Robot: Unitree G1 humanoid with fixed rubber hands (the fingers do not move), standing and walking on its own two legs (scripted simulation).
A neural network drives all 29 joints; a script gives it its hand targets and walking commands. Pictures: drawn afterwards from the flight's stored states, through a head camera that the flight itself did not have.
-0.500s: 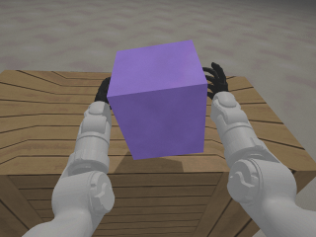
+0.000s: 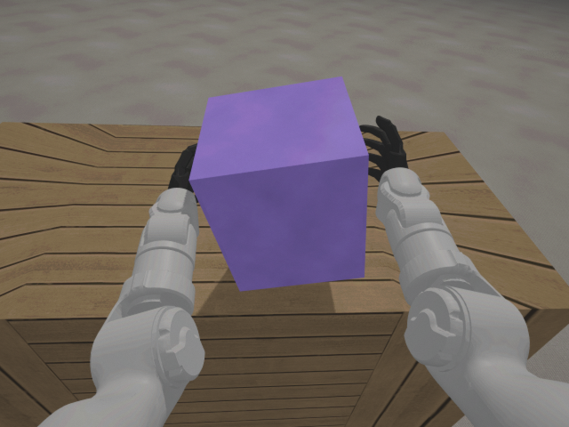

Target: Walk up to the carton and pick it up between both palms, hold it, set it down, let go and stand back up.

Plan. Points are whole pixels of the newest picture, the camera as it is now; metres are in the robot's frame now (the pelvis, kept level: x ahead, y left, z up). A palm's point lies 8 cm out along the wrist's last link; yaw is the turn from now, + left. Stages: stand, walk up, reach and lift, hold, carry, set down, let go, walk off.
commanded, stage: set down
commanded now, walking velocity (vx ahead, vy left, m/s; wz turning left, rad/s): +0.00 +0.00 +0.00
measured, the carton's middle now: (288, 189) +0.46 +0.03 +0.14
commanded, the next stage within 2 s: none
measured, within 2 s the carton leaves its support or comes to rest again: neither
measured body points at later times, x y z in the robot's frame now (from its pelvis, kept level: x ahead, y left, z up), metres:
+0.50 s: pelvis +0.00 +0.00 +0.00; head -0.02 +0.04 +0.45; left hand +0.43 +0.19 +0.14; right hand +0.44 -0.11 +0.19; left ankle +0.02 +0.12 -0.75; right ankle -0.05 -0.10 -0.75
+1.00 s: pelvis +0.01 +0.00 +0.00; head +0.02 +0.04 +0.45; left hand +0.45 +0.19 +0.11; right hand +0.45 -0.12 +0.15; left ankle +0.02 +0.12 -0.75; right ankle -0.05 -0.10 -0.75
